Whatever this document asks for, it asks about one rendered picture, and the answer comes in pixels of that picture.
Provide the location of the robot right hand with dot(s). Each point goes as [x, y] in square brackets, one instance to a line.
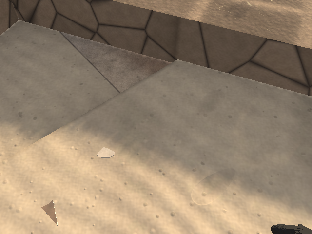
[290, 229]

